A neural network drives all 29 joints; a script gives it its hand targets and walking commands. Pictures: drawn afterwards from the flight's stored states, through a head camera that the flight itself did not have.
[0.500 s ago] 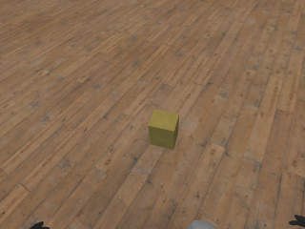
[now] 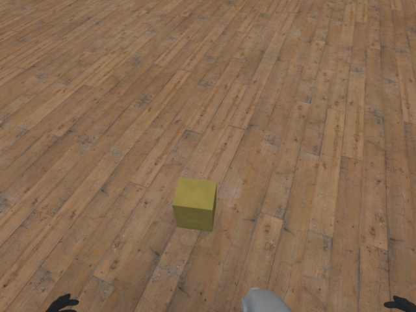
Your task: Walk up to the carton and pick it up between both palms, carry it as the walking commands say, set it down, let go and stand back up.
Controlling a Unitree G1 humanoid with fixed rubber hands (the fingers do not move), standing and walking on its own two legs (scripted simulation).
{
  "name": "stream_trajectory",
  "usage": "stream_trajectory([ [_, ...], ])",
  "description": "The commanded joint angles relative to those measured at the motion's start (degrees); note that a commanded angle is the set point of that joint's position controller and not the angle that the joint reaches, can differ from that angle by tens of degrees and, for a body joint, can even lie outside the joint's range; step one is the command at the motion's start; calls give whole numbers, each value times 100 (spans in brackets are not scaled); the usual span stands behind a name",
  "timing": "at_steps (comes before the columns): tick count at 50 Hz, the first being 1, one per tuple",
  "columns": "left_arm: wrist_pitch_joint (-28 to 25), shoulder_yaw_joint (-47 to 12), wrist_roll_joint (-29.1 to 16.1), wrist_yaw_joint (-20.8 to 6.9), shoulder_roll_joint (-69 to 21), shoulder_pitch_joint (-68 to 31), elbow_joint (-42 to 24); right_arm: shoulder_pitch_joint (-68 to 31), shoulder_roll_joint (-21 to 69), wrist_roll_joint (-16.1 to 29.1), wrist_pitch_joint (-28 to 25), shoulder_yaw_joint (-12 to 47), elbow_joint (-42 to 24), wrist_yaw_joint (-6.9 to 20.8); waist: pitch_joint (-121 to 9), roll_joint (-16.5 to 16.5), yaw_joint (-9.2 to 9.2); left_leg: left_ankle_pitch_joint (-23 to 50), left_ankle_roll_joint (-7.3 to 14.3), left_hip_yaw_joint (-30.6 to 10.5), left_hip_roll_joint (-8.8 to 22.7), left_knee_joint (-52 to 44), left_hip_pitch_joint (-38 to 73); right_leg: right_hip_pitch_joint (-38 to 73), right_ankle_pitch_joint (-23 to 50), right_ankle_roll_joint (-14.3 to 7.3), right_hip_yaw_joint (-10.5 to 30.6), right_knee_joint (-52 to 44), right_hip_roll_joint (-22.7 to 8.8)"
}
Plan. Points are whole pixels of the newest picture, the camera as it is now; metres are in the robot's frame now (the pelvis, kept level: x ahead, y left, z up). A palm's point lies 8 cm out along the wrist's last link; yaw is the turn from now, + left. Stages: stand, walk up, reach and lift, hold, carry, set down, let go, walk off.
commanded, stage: walk up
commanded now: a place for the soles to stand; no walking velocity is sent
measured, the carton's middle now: (196, 205) +0.65 +0.05 -0.65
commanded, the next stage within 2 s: none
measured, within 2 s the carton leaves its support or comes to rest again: neither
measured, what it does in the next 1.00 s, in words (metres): walks ahead: right foot, then left foot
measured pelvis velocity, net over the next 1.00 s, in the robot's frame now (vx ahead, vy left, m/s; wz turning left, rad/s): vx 0.14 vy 0.02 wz -0.10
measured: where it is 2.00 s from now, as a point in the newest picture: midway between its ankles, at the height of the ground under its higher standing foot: (181, 306)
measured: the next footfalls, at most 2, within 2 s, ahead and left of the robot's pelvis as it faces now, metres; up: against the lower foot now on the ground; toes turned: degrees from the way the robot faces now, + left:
right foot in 0.08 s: +0.17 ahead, -0.13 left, +0.00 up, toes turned -1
left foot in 0.38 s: +0.22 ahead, +0.14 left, +0.00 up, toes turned +2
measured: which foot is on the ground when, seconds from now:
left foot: down 0.00-0.10, up 0.12-0.36, down 0.38-0.98, up 1.00-1.00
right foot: up 0.00-0.06, down 0.08-1.00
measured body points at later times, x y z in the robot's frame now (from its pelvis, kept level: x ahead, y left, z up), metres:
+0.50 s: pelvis +0.12 +0.02 -0.02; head +0.14 +0.02 +0.43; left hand +0.22 +0.34 -0.12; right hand +0.23 -0.31 -0.11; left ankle +0.18 +0.14 -0.73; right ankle +0.13 -0.12 -0.73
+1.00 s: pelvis +0.14 +0.02 +0.00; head +0.15 +0.02 +0.45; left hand +0.27 +0.34 -0.10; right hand +0.26 -0.31 -0.09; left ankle +0.18 +0.14 -0.73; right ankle +0.13 -0.12 -0.73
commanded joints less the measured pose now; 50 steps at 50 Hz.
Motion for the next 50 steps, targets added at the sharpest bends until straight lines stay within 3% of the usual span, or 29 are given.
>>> stream_trajectory([
  [1, -113, 284, -19, -22, 692, 100, -307, -19, -1171, 45, 0, -311, -429, 35, 75, 1237, 133, 960, 1115, -1009, 1124, -995, -378, 586, 477, -54, -432, -905, 178],
  [3, -151, 384, -8, 28, 815, 447, -161, -33, -976, 69, 75, -224, -537, 46, -124, 809, 380, 532, 881, -716, 889, -230, -944, 1766, 879, -134, -519, -1438, 384],
  [4, -171, 472, -11, 90, 1016, 795, -88, 45, -751, 63, 82, -126, -592, 20, -297, 254, 595, 659, 721, -471, 671, 699, -1407, 2560, 521, -249, -189, -1649, 350],
  [5, -209, 603, 15, 183, 1445, 1270, -114, 8, -442, 80, 67, -23, -755, -5, -566, -839, 916, 231, 371, -76, 218, 2515, -2435, 3235, -570, -695, 1824, -2228, -850],
  [6, -224, 671, -6, 241, 1895, 1243, -268, 104, -663, 117, 124, -41, -695, -53, -655, -952, 833, -1322, 201, -439, -192, 3497, -3122, 3089, -869, -1431, 4129, -2971, -2249],
  [7, -204, 622, -105, 248, 1758, 891, -315, 13, -1095, 135, 201, -151, -522, -121, -427, -38, 671, -1307, 219, -1147, 72, 3892, -2950, 2643, -507, -1700, 3684, -2783, -2201],
  [8, -196, 567, -130, 286, 1610, 695, -372, 173, -1058, 116, 200, -156, -446, -147, -264, 3, 558, -1134, 218, -1161, 232, 3782, -2956, 2328, -46, -1711, 3089, -2613, -2022],
  [9, -191, 507, -128, 313, 1442, 535, -400, 272, -979, 91, 195, -140, -377, -159, -100, -83, 451, -868, 172, -1111, 394, 3404, -2883, 2002, 422, -1547, 2474, -2499, -1766],
  [11, -163, 398, -55, 304, 1255, 301, -441, 548, -811, 56, 204, -129, -123, -122, -76, -593, 297, -740, 34, -705, 315, 2542, -2041, 1213, 2050, -1364, 1369, -2186, -1284],
  [13, -140, 289, 6, 305, 1159, 221, -515, 445, -555, 79, 240, -102, -70, -133, -190, -796, 275, -480, -2, -395, 167, 1939, -1206, 673, 3491, -1337, 901, -1895, -1107],
  [14, -126, 258, -1, 311, 1155, 136, -505, 353, -525, 100, 244, -106, -41, -153, -263, -853, 270, -214, 15, -251, 80, 1779, -898, 510, 3769, -1300, 841, -1760, -1091],
  [16, -71, 195, -52, 329, 1169, -63, -512, 259, -522, 103, 239, -108, 25, -193, -369, -819, 169, 407, 130, -151, -38, 1235, -295, 157, 3140, -1124, 801, -1375, -1007],
  [18, 17, 39, -83, 351, 962, -112, -481, 222, -684, 13, 203, -149, 137, -239, -333, -573, 54, 651, 344, -402, -84, 373, 194, -292, 1442, -682, 733, -884, -706],
  [19, 59, -66, -92, 363, 666, 41, -486, 173, -917, -48, 171, -183, 151, -264, -450, 237, 140, 741, 481, -1457, 703, -184, 360, -522, 443, -399, 522, -341, -386],
  [20, 123, -110, -116, 394, 555, 298, -362, -309, -1241, 21, 140, -182, 13, -256, -504, 1065, 334, 458, 1029, -3029, 1816, -871, -227, -234, -710, -47, 83, 263, 145],
  [21, 180, -5, -111, 428, 817, 243, -113, -620, -1208, 61, 164, -168, 44, -226, -400, 879, 306, 240, 1284, -2860, 1787, -876, -656, 232, -1228, -60, 222, 425, 71],
  [22, 172, -4, -107, 422, 804, 323, 5, -897, -1138, 76, 183, -104, 62, -233, -320, 821, 462, 223, 1164, -2489, 1571, -678, -908, 554, -917, -130, 151, -19, 24],
  [23, 150, -7, -86, 417, 796, 405, 203, -1131, -1034, 100, 219, -52, 115, -233, -294, 766, 576, 166, 854, -1944, 1251, -502, -1111, 942, -367, -166, 89, -631, 1],
  [24, 106, 0, -33, 410, 866, 322, 315, -1204, -881, 120, 248, 17, 198, -226, -235, 736, 550, 19, 559, -1553, 972, -311, -1244, 1085, 33, -194, 319, -1018, -103],
  [25, 70, -3, 0, 395, 1022, 75, 347, -1177, -755, 140, 264, 66, 291, -230, -134, 488, 404, -137, 347, -1300, 686, -87, -1138, 850, 218, -302, 871, -1341, -325],
  [26, 48, -12, -15, 380, 1091, -196, 381, -1178, -726, 155, 259, 80, 405, -241, -107, 373, 286, -102, 244, -1121, 529, -17, -801, 587, 501, -359, 1036, -1395, -399],
  [29, 53, -119, -94, 388, 886, -326, 697, -1439, -758, 146, 226, 85, 695, -237, -435, 622, 350, 686, 380, -1153, 693, -163, -279, 824, 1130, -223, 628, -1213, -175],
  [32, 84, -159, -91, 393, 820, -379, 989, -1744, -729, 183, 252, 125, 876, -238, -531, 589, 402, 1092, 422, -1094, 777, -242, -153, 1062, 1396, -164, 592, -1318, -181],
  [37, 111, -216, -68, 398, 807, -736, 1315, -2111, -648, 217, 328, 151, 1213, -229, -475, 408, 341, 1033, 323, -874, 694, -371, 159, 1029, 1682, -148, 730, -1662, -250],
  [48, 164, -287, -50, 371, 788, -1336, 1846, -2535, -589, 205, 385, 247, 1867, -179, -416, 136, 302, 786, 162, -698, 645, -1013, 646, 1197, 1475, -58, 860, -2462, -354],
  [49, 32, 88, -28, 586, 1568, -13, 1798, -2686, -1072, -142, 600, -125, 1124, 20, -311, 603, 553, -660, 131, -251, 253, 61, -15, 1614, 327, -398, 1326, -2660, -616],
  [50, -5, 255, 47, 688, 1955, 475, 1909, -2902, -804, -180, 716, -92, 900, 139, -60, -52, 759, -1021, 29, -279, -3, 892, -1462, 2318, -486, -776, 2371, -2885, -1108],
])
